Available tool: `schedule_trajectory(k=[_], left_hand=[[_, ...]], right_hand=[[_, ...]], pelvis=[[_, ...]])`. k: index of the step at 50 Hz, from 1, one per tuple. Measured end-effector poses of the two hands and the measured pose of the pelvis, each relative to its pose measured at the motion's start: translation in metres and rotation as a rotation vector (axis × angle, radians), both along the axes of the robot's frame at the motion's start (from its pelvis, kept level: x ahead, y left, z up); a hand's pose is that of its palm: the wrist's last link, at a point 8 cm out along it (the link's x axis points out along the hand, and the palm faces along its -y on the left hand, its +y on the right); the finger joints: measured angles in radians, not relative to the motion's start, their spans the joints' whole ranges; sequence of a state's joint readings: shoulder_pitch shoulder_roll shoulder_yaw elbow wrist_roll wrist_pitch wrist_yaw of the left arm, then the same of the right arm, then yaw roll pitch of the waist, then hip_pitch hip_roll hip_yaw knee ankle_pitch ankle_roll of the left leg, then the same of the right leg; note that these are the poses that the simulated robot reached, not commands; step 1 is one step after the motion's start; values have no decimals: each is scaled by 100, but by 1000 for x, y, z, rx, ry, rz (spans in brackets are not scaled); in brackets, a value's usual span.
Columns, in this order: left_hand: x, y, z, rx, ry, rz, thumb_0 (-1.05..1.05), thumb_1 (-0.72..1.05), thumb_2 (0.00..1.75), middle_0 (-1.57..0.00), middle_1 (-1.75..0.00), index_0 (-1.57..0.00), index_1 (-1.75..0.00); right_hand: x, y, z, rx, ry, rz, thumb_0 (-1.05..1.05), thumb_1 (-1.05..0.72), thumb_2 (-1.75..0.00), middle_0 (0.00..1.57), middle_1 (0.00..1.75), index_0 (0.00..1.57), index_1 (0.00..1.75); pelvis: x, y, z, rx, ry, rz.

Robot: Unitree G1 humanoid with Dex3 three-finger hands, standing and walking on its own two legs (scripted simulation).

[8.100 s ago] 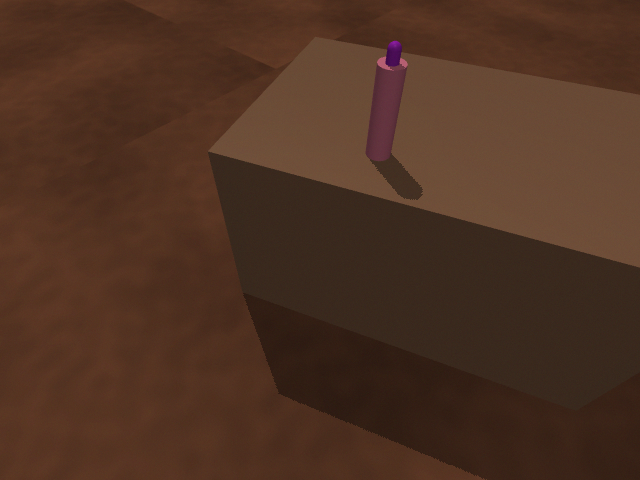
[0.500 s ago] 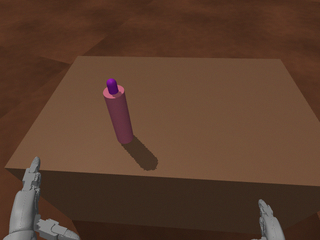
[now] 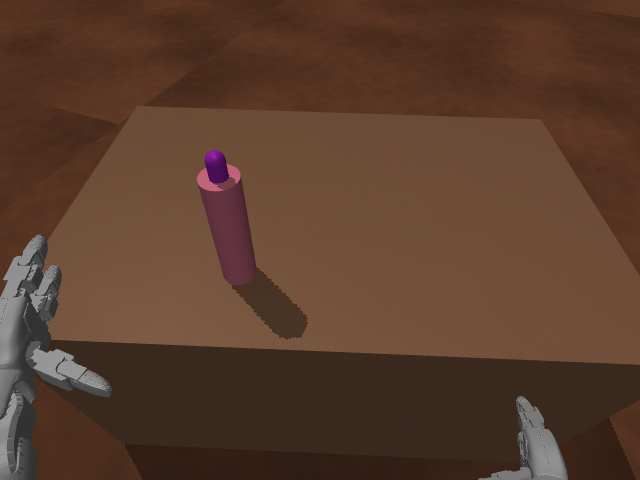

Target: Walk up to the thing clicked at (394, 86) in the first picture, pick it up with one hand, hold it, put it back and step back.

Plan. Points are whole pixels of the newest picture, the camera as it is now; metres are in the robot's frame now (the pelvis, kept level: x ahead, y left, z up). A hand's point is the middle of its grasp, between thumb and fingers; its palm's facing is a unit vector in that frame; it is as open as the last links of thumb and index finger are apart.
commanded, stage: go down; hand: left
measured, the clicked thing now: (228, 221) +0.49 +0.16 +0.02
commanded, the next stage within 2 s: none
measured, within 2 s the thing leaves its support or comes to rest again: neither
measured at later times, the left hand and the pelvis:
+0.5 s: hand (68, 269) +0.34 +0.32 +0.08, palm faces +0.12 -0.99 +0.02, open 17.5 cm; pelvis +0.00 +0.01 -0.01, yaw -1 degrees
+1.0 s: hand (68, 251) +0.37 +0.34 +0.08, palm faces +0.10 -0.99 +0.02, open 17.7 cm; pelvis +0.01 +0.00 -0.02, yaw -1 degrees
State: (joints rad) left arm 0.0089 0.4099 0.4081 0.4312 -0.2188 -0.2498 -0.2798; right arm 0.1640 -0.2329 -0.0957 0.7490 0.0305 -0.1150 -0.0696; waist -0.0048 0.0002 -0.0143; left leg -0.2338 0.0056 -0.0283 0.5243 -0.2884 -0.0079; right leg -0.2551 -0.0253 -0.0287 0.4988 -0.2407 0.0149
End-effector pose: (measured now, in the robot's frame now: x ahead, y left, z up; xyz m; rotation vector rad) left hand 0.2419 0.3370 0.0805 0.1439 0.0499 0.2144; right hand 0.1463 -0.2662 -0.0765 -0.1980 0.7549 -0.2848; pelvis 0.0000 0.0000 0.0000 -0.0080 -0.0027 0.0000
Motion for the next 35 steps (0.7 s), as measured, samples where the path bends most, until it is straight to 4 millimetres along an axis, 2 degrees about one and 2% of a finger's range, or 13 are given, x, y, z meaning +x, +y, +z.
schedule_trajectory(k=[10,22,35], left_hand=[[35,21,0,-108,-17,-68,-1,-53,2,-4,-4,-5,-2],[67,34,1,-160,-45,-103,-1,-53,4,-3,-3,-4,-2],[91,43,2,-159,-32,-103,-1,-58,4,-4,-4,-5,-3]], right_hand=[[-13,7,-6,-11,39,-1,-1,54,-5,5,5,6,5],[-7,7,0,-66,18,36,-1,54,-5,5,5,6,5],[-3,11,-6,-66,24,46,-1,54,-5,5,5,6,5]], pelvis=[[-3,5,-2,-2,47,-11],[0,5,-6,-9,102,-11],[7,6,-10,-13,152,-13]])
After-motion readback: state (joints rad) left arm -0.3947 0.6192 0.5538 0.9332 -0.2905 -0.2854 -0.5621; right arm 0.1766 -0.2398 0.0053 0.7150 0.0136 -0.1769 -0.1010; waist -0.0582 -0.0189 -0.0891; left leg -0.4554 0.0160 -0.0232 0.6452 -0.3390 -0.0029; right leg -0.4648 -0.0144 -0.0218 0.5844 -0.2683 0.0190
